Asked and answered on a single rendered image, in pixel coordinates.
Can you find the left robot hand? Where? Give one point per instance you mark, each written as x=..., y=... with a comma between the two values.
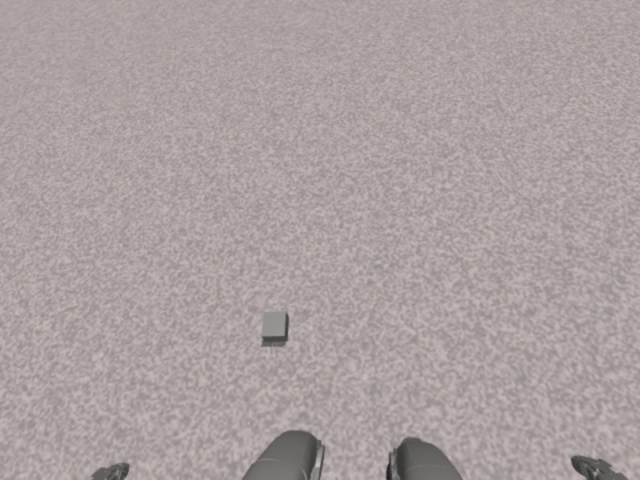
x=114, y=472

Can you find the right robot hand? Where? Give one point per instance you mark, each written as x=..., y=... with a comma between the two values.
x=594, y=469

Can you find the small box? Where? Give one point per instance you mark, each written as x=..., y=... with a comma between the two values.
x=275, y=326

